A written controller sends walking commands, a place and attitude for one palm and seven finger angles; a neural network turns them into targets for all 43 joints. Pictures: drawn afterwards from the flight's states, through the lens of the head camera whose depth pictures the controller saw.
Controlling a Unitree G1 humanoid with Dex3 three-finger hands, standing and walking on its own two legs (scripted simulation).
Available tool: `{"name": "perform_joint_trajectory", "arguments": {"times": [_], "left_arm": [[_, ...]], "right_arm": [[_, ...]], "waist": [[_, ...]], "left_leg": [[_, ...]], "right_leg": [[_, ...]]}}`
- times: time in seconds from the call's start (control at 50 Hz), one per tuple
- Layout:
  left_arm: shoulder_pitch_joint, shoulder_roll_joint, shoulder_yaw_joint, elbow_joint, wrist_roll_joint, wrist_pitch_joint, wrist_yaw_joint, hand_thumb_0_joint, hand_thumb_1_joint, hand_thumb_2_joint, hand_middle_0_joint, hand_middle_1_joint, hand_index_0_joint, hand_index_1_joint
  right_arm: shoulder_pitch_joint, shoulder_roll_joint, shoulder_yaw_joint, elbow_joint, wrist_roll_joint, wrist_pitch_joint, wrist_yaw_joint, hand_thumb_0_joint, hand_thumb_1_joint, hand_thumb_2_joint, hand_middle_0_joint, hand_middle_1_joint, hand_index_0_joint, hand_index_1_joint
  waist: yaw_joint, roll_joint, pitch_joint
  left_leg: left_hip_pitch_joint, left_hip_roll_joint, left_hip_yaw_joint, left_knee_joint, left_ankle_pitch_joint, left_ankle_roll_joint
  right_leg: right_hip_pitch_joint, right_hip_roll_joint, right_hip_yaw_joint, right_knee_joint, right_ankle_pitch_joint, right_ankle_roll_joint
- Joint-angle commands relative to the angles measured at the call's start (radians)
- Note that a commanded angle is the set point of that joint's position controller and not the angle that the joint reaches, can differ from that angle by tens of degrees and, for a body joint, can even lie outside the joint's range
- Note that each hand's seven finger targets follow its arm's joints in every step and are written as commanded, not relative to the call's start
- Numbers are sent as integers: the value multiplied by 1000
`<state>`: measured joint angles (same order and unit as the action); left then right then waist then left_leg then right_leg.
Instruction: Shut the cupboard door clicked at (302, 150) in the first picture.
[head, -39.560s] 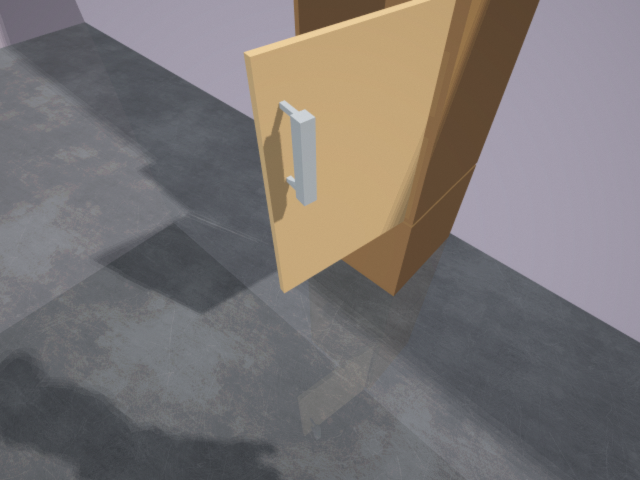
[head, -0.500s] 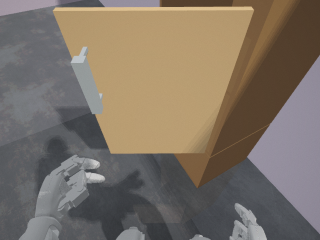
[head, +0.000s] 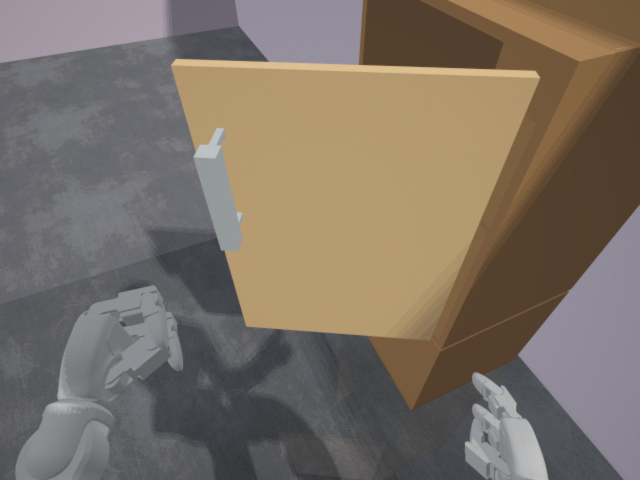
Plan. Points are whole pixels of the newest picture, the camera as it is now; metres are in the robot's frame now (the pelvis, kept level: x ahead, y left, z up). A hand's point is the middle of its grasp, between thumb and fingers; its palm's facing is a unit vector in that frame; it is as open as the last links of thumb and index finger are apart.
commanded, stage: raise the hand and make a fist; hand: left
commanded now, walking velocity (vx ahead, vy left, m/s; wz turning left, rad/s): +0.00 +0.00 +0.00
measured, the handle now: (225, 192) +0.45 +0.19 +0.12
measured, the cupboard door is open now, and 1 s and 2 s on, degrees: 61 61 61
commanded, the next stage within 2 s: bring the fist close to the handle in 0.60 s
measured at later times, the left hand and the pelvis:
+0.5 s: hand (180, 345) +0.22 +0.17 +0.12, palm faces +0.01 -1.00 -0.02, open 3.1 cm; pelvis +0.00 -0.01 +0.02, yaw -1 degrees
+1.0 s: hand (182, 310) +0.25 +0.17 +0.14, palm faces +0.01 -1.00 -0.03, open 3.1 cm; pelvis -0.01 -0.01 +0.02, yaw +0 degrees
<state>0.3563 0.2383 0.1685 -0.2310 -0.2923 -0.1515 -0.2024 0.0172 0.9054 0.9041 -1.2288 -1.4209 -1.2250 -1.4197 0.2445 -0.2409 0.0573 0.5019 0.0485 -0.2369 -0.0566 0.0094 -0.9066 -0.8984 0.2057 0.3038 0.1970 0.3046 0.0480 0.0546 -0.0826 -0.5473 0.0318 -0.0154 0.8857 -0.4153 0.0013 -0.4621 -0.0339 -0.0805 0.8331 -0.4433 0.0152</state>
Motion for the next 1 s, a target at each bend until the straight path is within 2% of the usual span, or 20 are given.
{"name": "perform_joint_trajectory", "arguments": {"times": [0.0, 0.02, 0.08, 0.12, 0.16, 0.18, 0.24, 0.28, 0.32, 0.38, 0.4, 0.42, 0.5, 0.58, 0.66, 0.72, 0.74, 0.84, 0.9, 0.98], "left_arm": [[-111, 147, 45, -162, -10, 42, -60, 0, 900, 900, -1300, -1500, -1300, -1500], [-127, 203, 104, -182, -14, 41, -51, 0, 900, 900, -1300, -1500, -1300, -1500], [-202, 206, 155, -273, -31, 0, -14, 0, 900, 900, -1300, -1500, -1300, -1500], [-226, 219, 178, -270, -38, -30, 12, 0, 900, 900, -1300, -1500, -1300, -1500], [-240, 172, 138, -222, -38, -38, 10, 0, 900, 900, -1300, -1500, -1300, -1500], [-245, 153, 118, -194, -39, -31, 0, 0, 900, 900, -1300, -1500, -1300, -1500], [-154, 97, 48, -53, -42, 35, -60, 0, 900, 900, -1300, -1500, -1300, -1500], [-135, 106, 42, -39, -45, 83, -95, 0, 900, 900, -1300, -1500, -1300, -1500], [-128, 164, 99, -57, -46, 105, -97, 0, 900, 900, -1300, -1500, -1300, -1500], [-195, 192, 158, -176, -48, 54, -54, 0, 900, 900, -1300, -1500, -1300, -1500], [-215, 199, 177, -211, -48, 22, -32, 0, 900, 900, -1300, -1500, -1300, -1500], [-236, 238, 207, -248, -41, -13, -3, 0, 900, 900, -1300, -1500, -1300, -1500], [-237, 147, 119, -206, -15, -89, 29, 0, 900, 900, -1300, -1500, -1300, -1500], [-186, 116, 45, -98, -9, -26, -31, 0, 900, 900, -1300, -1500, -1300, -1500], [-162, 153, 87, -80, -31, 54, -70, 0, 900, 900, -1300, -1500, -1300, -1500], [-252, 205, 161, -132, -45, 31, -38, 0, 900, 900, -1300, -1500, -1300, -1500], [-304, 160, 122, -156, -40, 10, -27, 0, 900, 900, -1300, -1500, -1300, -1500], [-412, 139, 79, -99, -4, -58, 17, 0, 900, 900, -1300, -1500, -1300, -1500], [-418, 121, 33, -28, 13, -29, -9, 0, 900, 900, -1300, -1500, -1300, -1500], [-437, 138, 50, 44, 9, 41, -29, 0, 900, 900, -1300, -1500, -1300, -1500]], "right_arm": [[-46, -128, -55, -148, 11, -44, -21, 0, -900, -900, 200, 300, 200, 300], [-53, -130, -56, -141, 7, -43, -27, 0, -900, -900, 200, 300, 200, 300], [-67, -108, -46, -143, 3, -49, -25, 0, -900, -900, 200, 300, 200, 300], [-69, -107, -43, -121, 0, -56, -22, 0, -900, -900, 200, 300, 200, 300], [-70, -104, -41, -104, 5, -66, -15, 0, -900, -900, 200, 300, 200, 300], [-75, -106, -41, -96, 8, -70, -14, 0, -900, -900, 200, 300, 200, 300], [-72, -121, -48, -88, 17, -74, -15, 0, -900, -900, 200, 300, 200, 300], [-77, -128, -50, -98, 21, -70, -19, 0, -900, -900, 200, 300, 200, 300], [-85, -134, -54, -106, 17, -66, -23, 0, -900, -900, 200, 300, 200, 300], [-95, -118, -55, -120, 7, -70, -22, 0, -900, -900, 200, 300, 200, 300], [-96, -114, -57, -119, 3, -75, -20, 0, -900, -900, 200, 300, 200, 300], [-90, -115, -56, -106, -2, -79, -19, 0, -900, -900, 200, 300, 200, 300], [-79, -106, -54, -77, 3, -95, -5, 0, -900, -900, 200, 300, 200, 300], [-76, -123, -56, -71, 11, -98, -9, 0, -900, -900, 200, 300, 200, 300], [-85, -129, -56, -91, 14, -91, -23, 0, -900, -900, 200, 300, 200, 300], [-93, -129, -55, -82, 6, -90, -31, 0, -900, -900, 200, 300, 200, 300], [-105, -119, -51, -85, 6, -95, -28, 0, -900, -900, 200, 300, 200, 300], [-87, -120, -51, -43, 5, -109, -21, 0, -900, -900, 200, 300, 200, 300], [-78, -125, -51, -37, 9, -110, -22, 0, -900, -900, 200, 300, 200, 300], [-84, -131, -51, -46, 11, -95, -26, 0, -900, -900, 200, 300, 200, 300]], "waist": [[-29, -45, -82], [-20, -58, -104], [-4, 8, -170], [-4, 5, -154], [-18, 20, -120], [-23, 22, -100], [-26, -74, -35], [-17, -80, -14], [-4, -106, -31], [7, -96, -100], [11, -58, -126], [12, -60, -131], [-16, 37, -84], [-27, 11, -12], [-12, -97, -19], [-12, -108, -47], [-17, -71, -51], [-44, -4, -52], [-41, 25, -61], [-26, -42, -77]], "left_leg": [[122, -35, -17, -204, 184, 23], [131, -36, -13, -200, 205, 24], [196, -40, -9, -221, 268, 18], [199, -38, -8, -226, 275, 15], [206, -39, -4, -238, 259, 13], [209, -38, -3, -245, 247, 13], [169, -40, 5, -248, 210, 20], [153, -44, 11, -250, 194, 21], [147, -46, 12, -240, 199, 23], [180, -49, 13, -248, 236, 22], [199, -50, 14, -251, 249, 20], [198, -46, 10, -250, 259, 18], [217, -44, 15, -260, 238, 13], [185, -44, 12, -277, 151, 19], [168, -46, 9, -275, 144, 25], [184, -44, 6, -269, 169, 24], [200, -45, 6, -280, 163, 23], [222, -39, -2, -287, 135, 19], [227, -39, -6, -297, 136, 19], [214, -41, -4, -303, 153, 21]], "right_leg": [[52, 46, 15, -167, 245, -27], [83, 43, 26, -173, 263, -28], [115, 48, 10, -164, 320, -31], [126, 52, 12, -176, 322, -34], [112, 50, 11, -191, 311, -32], [106, 49, 12, -202, 303, -30], [104, 35, 38, -247, 269, -19], [112, 23, 58, -268, 241, -15], [133, 11, 86, -278, 225, -12], [155, 17, 70, -256, 254, -12], [156, 22, 62, -244, 276, -15], [167, 26, 57, -234, 285, -19], [114, 41, 30, -220, 273, -28], [93, 33, 46, -265, 177, -23], [113, 23, 66, -293, 136, -12], [121, 26, 66, -288, 147, -12], [107, 30, 51, -279, 145, -14], [72, 39, 35, -257, 138, -22], [82, 37, 31, -255, 163, -26], [111, 30, 34, -266, 186, -21]]}}
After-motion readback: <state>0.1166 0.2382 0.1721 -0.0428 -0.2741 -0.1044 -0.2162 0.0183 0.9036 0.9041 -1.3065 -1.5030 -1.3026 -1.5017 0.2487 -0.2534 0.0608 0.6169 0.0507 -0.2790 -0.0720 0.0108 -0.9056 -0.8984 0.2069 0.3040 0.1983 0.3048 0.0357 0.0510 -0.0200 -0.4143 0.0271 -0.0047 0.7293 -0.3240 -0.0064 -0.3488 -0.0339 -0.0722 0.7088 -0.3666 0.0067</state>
